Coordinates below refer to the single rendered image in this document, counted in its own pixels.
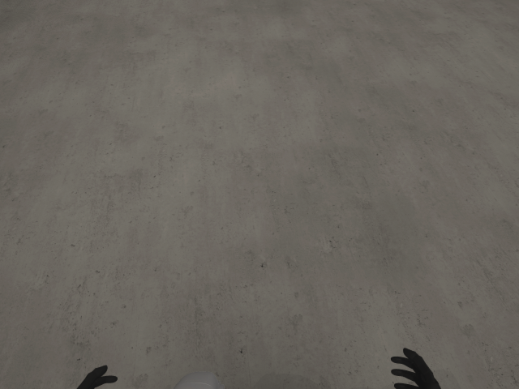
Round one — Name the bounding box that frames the robot left hand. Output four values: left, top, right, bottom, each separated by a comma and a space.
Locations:
77, 365, 118, 389

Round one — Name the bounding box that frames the robot right hand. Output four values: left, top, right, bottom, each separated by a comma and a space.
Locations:
391, 348, 441, 389

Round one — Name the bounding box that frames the left robot thigh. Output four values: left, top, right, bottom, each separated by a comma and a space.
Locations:
173, 371, 224, 389

